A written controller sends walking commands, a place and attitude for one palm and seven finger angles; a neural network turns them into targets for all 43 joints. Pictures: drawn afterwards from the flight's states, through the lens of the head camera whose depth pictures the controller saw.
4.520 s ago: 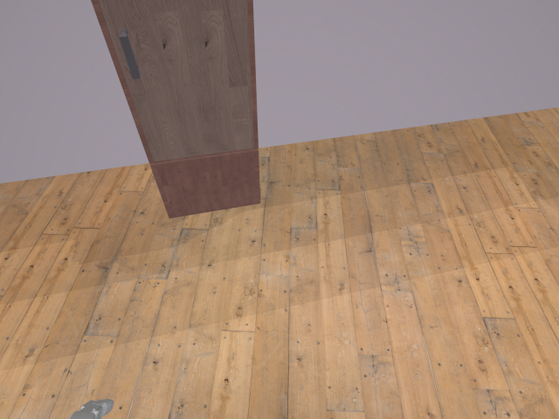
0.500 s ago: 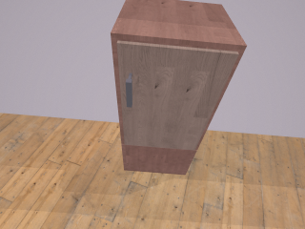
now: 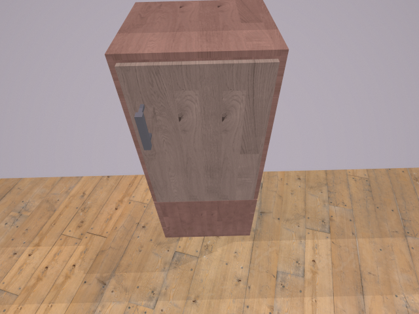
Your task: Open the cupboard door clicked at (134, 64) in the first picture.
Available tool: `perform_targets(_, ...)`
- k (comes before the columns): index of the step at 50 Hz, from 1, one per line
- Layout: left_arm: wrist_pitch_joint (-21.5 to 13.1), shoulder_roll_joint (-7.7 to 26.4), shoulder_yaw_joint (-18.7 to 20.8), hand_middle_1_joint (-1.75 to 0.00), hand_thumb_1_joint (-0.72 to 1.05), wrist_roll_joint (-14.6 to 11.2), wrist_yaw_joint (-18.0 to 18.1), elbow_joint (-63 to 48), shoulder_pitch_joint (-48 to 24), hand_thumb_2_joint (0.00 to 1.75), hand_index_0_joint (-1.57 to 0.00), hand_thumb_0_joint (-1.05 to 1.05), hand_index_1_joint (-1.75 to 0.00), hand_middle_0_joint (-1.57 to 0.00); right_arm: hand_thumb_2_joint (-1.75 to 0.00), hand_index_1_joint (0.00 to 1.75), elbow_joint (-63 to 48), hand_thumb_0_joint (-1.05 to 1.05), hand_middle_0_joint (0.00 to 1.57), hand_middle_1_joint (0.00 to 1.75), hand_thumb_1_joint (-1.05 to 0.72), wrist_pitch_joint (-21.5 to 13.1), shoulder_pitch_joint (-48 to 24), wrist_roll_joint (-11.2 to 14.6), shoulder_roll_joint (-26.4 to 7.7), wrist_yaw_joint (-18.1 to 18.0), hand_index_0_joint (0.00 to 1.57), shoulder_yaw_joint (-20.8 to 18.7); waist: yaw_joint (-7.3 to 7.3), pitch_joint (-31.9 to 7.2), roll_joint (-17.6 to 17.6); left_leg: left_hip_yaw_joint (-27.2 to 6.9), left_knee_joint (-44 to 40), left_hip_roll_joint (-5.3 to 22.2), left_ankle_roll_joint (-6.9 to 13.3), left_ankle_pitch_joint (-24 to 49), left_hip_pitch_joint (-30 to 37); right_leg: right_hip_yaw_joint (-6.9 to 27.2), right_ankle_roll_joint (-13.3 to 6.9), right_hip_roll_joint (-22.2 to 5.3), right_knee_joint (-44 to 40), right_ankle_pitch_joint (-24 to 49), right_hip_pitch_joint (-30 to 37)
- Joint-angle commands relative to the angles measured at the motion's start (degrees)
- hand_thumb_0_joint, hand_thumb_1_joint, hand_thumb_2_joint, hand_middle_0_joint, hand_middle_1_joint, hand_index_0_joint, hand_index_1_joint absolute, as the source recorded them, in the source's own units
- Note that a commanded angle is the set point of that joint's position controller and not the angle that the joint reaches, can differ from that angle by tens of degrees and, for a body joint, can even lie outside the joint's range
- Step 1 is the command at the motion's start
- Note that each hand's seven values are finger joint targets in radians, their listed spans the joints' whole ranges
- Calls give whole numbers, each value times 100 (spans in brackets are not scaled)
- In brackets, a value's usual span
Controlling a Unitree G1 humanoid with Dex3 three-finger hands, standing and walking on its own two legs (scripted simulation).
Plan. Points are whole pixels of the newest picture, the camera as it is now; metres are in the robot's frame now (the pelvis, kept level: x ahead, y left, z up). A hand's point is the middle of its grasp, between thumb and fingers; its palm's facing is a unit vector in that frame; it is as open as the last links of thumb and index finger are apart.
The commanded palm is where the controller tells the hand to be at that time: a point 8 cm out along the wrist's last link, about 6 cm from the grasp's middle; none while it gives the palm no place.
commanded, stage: come to a stop and stand still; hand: left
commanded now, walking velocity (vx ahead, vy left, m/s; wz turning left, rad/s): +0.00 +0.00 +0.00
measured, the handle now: (144, 127) +0.58 +0.20 +0.02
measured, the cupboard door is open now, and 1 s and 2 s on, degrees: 0 0 0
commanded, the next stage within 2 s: look again from close up in 0.26 s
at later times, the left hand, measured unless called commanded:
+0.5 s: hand out of the picture -0.02 +0.15 -0.18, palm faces +0.02 -0.99 -0.16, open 7.4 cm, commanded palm none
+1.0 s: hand out of the picture -0.02 +0.24 -0.18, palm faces -0.01 -0.98 -0.19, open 7.4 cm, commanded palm none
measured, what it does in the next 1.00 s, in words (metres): shifts its weight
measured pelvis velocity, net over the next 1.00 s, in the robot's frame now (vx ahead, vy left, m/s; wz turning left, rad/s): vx -0.02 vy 0.07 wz -0.02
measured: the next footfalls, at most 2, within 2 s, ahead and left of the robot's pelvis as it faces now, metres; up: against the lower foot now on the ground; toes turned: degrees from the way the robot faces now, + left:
right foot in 1.30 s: +0.08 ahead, -0.09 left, +0.00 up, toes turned +0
left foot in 1.58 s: +0.06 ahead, +0.11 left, +0.00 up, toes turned +6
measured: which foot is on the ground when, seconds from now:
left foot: down 0.00-1.00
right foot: down 0.00-1.00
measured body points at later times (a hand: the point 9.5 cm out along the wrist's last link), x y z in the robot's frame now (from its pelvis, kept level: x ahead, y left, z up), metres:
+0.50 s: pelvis +0.01 +0.01 +0.00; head +0.03 +0.01 +0.45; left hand -0.02 +0.20 -0.16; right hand +0.03 -0.22 -0.16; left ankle +0.01 +0.12 -0.73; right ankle -0.04 -0.08 -0.74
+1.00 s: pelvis -0.02 +0.07 +0.00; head -0.01 +0.08 +0.45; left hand -0.02 +0.29 -0.17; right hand -0.01 -0.17 -0.15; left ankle +0.01 +0.12 -0.74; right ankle -0.04 -0.08 -0.74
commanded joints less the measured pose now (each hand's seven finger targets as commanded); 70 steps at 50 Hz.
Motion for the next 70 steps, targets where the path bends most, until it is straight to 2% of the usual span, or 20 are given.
perform_targets(1, -107, 560, 108, -30, 90, 3, 21, -157, 426, 90, -20, 0, -30, -20, -90, 30, -123, 0, 20, 30, -90, -29, 265, -23, -331, -21, 20, -54, 110, 630, -342, -214, -130, 203, 185, 336, 95, 796, 51, -829, -960, 629, -808)
perform_targets(17, -130, 412, 122, -30, 90, 18, 57, -94, 687, 90, -20, 0, -30, -20, -90, 30, -134, 0, 20, 30, -90, -57, 248, 7, -319, -96, 20, -48, 148, 396, -300, -184, -53, 246, 179, 722, 284, 638, 145, -788, -711, 1955, -459)
perform_targets(18, -335, 650, 151, -30, 90, 123, 269, 26, 1318, 90, -20, 0, -30, -20, -90, 30, -673, 0, 20, 30, -90, -182, -568, 35, -467, -19, 20, -54, 536, 697, -933, 150, 1642, 56, 31, -489, -843, 1477, 818, -1362, -614, 5635, -453)
perform_targets(19, -414, 825, 159, -30, 90, 159, 263, -123, 1265, 90, -20, 0, -30, -20, -90, 30, -1036, 0, 20, 30, -90, -133, -368, 24, -335, 4, 20, -20, 201, 475, -780, -129, 1872, -233, 166, -1090, -1189, 1119, 737, -1603, -138, 7462, 209)
perform_targets(20, -385, 723, 159, -30, 90, 149, 244, -240, 1224, 90, -20, 0, -30, -20, -90, 30, -976, 0, 20, 30, -90, -130, -84, 21, -109, -33, 20, -50, 176, -30, -913, -110, 1863, -259, 334, -1151, -1127, 931, 600, -1577, 174, 7848, 534)
perform_targets(22, -350, 669, 131, -30, 90, 139, 204, -395, 1056, 90, -20, 0, -30, -20, -90, 30, -977, 0, 20, 30, -90, -184, 33, 56, -182, -13, 20, -53, 149, -617, -1049, -85, 1314, -316, 330, -910, -832, 634, -134, -1250, 423, 6722, 774)
perform_targets(24, -296, 661, 137, -30, 90, 112, 170, -594, 717, 90, -20, 0, -30, -20, -90, 30, -920, 0, 20, 30, -90, -214, 339, 43, -217, 0, 20, -70, 0, -673, -746, -94, 515, -336, 330, -26, -173, 562, -146, -1044, 609, 4775, 340)
perform_targets(26, -205, 426, 81, -30, 90, 77, 130, -606, 776, 90, -20, 0, -30, -20, -90, 30, -943, 0, 20, 30, -90, -256, 250, -3, -508, -33, 20, -76, 113, -316, 3, -631, 388, 206, 512, 1340, 83, 588, 31, -730, 416, 2156, -499)
perform_targets(28, -155, 320, 77, -30, 90, 118, 126, -595, 927, 90, -20, 0, -30, -20, -90, 30, -1011, 0, 20, 30, -90, -227, 137, -37, -669, -61, 20, -73, 220, 135, -50, -743, 440, 412, 662, 1449, -172, 587, 17, -565, 107, 1077, -762)
perform_targets(30, -129, 441, 58, -30, 90, 115, 97, -549, 855, 90, -20, 0, -30, -20, -90, 30, -1013, 0, 20, 30, -90, -230, 77, -31, -590, -58, 20, -26, 235, 330, 415, -843, 292, 300, 659, 1355, -335, 573, 17, -561, 132, 819, -750)
perform_targets(36, -68, 534, 39, -30, 90, 128, 21, -693, 697, 90, -20, 0, -30, -20, -90, 30, -1142, 0, 20, 30, -90, -228, 43, -42, -788, -15, 20, -53, 216, 492, 24, -1103, -408, 319, 687, -426, -729, 484, 88, -508, 86, 249, -758)
perform_targets(48, -29, 533, 18, -30, 90, 134, -40, -711, 722, 90, -20, 0, -30, -20, -90, 30, -1031, 0, 20, 30, -90, -247, 195, -42, -946, -3, 20, -72, 185, 78, -88, -1466, -1027, 524, 724, -1383, -355, 328, 141, -460, 257, -84, -829)
perform_targets(52, 76, 491, 48, -30, 90, 199, -112, -795, 633, 90, -20, 0, -30, -20, -90, 30, -944, 0, 20, 30, -90, -181, 438, -69, -1135, -64, 20, -177, 68, 304, 140, -2086, -1350, 1065, 1075, -2039, -125, 184, 124, -311, 1146, -742, -1679)
perform_targets(55, 79, 411, 79, -30, 90, 222, -162, -879, 475, 90, -20, 0, -30, -20, -90, 30, -880, 0, 20, 30, -90, -175, 623, -109, -1126, -71, 20, -207, 9, 405, 78, -2330, -1338, 1309, 1446, -1750, -114, 321, 106, -436, 1842, -929, -2148)
perform_targets(60, 35, 280, 111, -30, 90, 182, -205, -891, 493, 90, -20, 0, -30, -20, -90, 30, -830, 0, 20, 30, -90, -201, 589, -125, -1069, -69, 20, -228, 54, 150, 226, -1903, -1112, 1053, 1347, -1166, -446, 181, 149, -355, 1195, -639, -1492)
perform_targets(63, 7, 301, 157, -30, 90, 175, -193, -723, 909, 90, -20, 0, -30, -20, -90, 30, -825, 0, 20, 30, -90, -168, 422, -89, -983, -56, 20, -248, 286, 135, 64, -1509, -693, 703, 1025, -1807, -1258, 78, 167, -270, 143, -16, -355)
perform_targets(64, -15, 436, 177, -30, 90, 182, -167, -697, 1007, 90, -20, 0, -30, -20, -90, 30, -819, 0, 20, 30, -90, -169, 450, -80, -829, -35, 20, -220, 326, 177, -374, -1276, -401, 466, 878, -1931, -1764, 343, 91, -437, -130, -182, 133)
perform_targets(66, -12, 788, 253, -30, 90, 176, -84, -588, 1385, 90, -20, 0, -30, -20, -90, 30, -975, 0, 20, 30, -90, -147, 251, -75, -428, 7, 20, -117, 492, 457, -1384, -128, 1123, -434, 564, -1982, -2654, 1767, -457, -1498, -1021, -2024, 173)
perform_targets(67, -36, 903, 294, -30, 90, 144, -43, -621, 1419, 90, -20, 0, -30, -20, -90, 30, -1054, 0, 20, 30, -90, -136, 117, -93, -393, 36, 20, -128, 507, 434, -1704, 116, 2226, -454, 564, -1883, -2586, 2348, -784, -1961, -1543, -2528, -157)
perform_targets(70, -110, 637, 245, -30, 90, 158, 2, -748, 1026, 90, -20, 0, -30, -20, -90, 30, -1015, 0, 20, 30, -90, -107, 146, -94, -356, 103, 20, -172, 202, 714, -808, -64, 3535, -147, 591, -1680, -2507, 1887, -1017, -1853, -1521, -1389, -799)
